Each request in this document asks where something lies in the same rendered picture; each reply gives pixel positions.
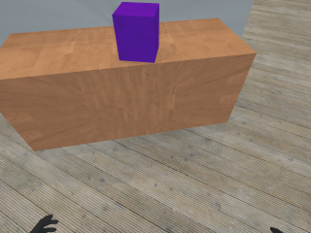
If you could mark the pedestal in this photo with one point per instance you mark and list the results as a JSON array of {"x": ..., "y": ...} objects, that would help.
[{"x": 68, "y": 87}]

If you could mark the left robot hand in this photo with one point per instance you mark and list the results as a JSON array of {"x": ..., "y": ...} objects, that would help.
[{"x": 45, "y": 221}]

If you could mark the carton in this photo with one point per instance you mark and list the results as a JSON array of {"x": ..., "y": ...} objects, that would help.
[{"x": 136, "y": 28}]

